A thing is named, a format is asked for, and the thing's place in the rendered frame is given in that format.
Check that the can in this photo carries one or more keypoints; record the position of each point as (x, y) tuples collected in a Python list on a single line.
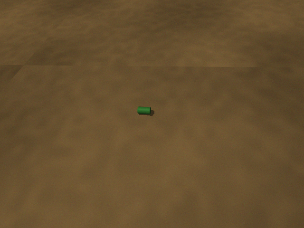
[(144, 110)]

